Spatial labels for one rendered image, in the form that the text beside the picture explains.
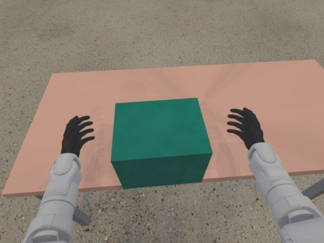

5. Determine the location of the robot right upper arm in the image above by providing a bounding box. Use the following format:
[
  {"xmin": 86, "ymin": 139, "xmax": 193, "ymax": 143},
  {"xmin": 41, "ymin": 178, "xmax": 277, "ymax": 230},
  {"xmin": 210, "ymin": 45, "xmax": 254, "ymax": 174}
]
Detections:
[{"xmin": 279, "ymin": 217, "xmax": 324, "ymax": 243}]

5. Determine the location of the left robot hand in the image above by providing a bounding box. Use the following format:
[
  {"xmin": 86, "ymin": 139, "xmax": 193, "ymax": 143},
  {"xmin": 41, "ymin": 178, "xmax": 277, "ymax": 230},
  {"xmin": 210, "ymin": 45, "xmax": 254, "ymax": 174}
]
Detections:
[{"xmin": 61, "ymin": 116, "xmax": 95, "ymax": 158}]

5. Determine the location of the right robot hand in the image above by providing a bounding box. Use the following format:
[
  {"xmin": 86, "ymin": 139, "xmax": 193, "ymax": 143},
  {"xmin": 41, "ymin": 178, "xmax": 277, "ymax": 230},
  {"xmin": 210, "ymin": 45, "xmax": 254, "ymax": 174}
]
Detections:
[{"xmin": 227, "ymin": 107, "xmax": 265, "ymax": 150}]

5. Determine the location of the carton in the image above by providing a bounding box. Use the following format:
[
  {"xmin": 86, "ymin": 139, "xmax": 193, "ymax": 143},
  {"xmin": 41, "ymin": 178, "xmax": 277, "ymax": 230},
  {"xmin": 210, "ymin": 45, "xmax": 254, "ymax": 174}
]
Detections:
[{"xmin": 111, "ymin": 98, "xmax": 213, "ymax": 189}]

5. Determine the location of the table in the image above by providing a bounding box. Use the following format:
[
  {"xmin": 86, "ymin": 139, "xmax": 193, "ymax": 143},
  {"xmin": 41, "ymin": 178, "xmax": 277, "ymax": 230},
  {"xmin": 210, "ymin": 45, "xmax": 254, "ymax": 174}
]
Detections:
[{"xmin": 2, "ymin": 59, "xmax": 324, "ymax": 226}]

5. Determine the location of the robot left forearm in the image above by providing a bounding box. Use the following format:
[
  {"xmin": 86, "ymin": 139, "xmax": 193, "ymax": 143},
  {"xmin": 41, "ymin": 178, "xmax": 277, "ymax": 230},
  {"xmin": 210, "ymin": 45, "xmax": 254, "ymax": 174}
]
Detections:
[{"xmin": 22, "ymin": 153, "xmax": 82, "ymax": 243}]

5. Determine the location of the robot right forearm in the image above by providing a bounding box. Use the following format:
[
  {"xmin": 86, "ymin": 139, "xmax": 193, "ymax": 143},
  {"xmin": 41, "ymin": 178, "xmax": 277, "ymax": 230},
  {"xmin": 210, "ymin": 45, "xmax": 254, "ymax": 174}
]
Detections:
[{"xmin": 248, "ymin": 142, "xmax": 324, "ymax": 229}]

